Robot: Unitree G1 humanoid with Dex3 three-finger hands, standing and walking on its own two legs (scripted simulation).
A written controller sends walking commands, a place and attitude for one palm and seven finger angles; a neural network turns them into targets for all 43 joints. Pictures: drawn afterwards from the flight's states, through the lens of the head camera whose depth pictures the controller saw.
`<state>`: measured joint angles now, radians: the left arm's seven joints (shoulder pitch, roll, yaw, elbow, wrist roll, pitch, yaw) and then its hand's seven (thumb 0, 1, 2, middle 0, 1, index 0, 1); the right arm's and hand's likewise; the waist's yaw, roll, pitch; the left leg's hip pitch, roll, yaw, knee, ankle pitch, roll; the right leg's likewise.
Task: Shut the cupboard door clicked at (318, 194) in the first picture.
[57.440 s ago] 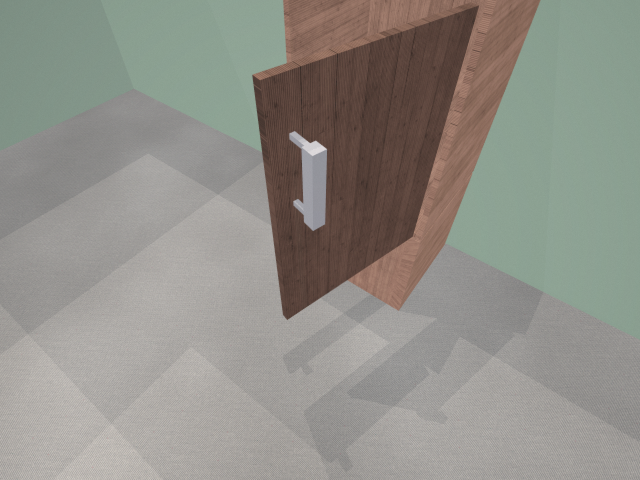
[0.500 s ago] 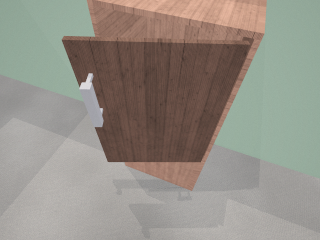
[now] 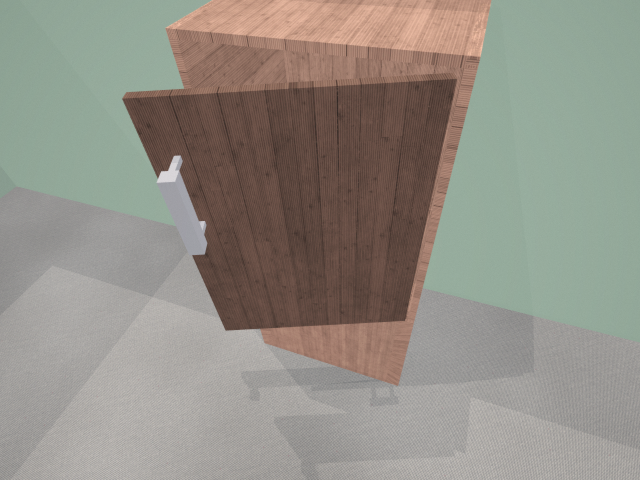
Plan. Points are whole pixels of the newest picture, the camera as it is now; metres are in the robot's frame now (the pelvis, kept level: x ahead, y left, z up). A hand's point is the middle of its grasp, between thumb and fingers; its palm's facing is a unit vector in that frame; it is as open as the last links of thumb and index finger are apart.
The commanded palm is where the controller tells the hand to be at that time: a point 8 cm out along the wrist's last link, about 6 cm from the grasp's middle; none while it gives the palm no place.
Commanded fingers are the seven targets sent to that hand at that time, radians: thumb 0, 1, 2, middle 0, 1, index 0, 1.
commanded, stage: come to a stop and stand still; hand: left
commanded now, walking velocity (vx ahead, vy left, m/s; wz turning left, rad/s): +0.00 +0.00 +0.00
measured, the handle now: (187, 206) +0.48 +0.24 +0.08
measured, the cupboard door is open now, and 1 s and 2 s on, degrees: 22 22 22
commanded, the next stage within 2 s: look again from close up in 0.74 s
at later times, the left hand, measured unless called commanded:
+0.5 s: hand out of the picture +0.05 +0.16 -0.17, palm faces +0.01 -0.98 -0.22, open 7.4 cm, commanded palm none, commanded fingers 0.00 0.90 0.90 -0.20 -0.30 -0.20 -0.30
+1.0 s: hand out of the picture +0.06 +0.16 -0.17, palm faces +0.03 -0.97 -0.23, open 7.4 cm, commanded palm none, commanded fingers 0.00 0.90 0.90 -0.20 -0.30 -0.20 -0.30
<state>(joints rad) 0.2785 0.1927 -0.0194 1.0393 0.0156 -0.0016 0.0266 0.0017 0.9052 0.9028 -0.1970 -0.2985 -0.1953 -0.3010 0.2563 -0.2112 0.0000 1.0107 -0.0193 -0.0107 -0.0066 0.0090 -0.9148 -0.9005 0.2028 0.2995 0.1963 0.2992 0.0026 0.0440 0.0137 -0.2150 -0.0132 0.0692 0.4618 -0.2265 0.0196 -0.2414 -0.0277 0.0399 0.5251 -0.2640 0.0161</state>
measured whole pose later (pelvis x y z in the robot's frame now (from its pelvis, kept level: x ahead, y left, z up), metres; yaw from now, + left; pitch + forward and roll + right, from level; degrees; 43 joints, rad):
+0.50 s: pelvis +0.03 -0.03 +0.00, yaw +0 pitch -1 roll +1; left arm 0.22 0.18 -0.02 1.10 0.01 -0.01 0.03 0.00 0.91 0.90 -0.20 -0.30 -0.20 -0.30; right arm 0.24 -0.18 0.01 1.11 -0.02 -0.02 -0.02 0.01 -0.91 -0.90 0.20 0.30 0.20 0.30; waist 0.00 0.00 0.05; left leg -0.17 0.03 0.04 0.43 -0.24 -0.02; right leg -0.19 0.01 0.01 0.48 -0.28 -0.02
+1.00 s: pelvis +0.04 -0.03 +0.00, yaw +1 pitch +0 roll +1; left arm 0.23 0.18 0.00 1.10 0.01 -0.01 0.03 0.00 0.90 0.90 -0.20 -0.30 -0.20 -0.30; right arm 0.21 -0.18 0.00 1.12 -0.02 -0.02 -0.03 0.01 -0.91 -0.90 0.20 0.30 0.20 0.30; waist 0.01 0.00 0.04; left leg -0.14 0.03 0.04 0.41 -0.26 -0.03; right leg -0.16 0.02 0.01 0.46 -0.30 -0.03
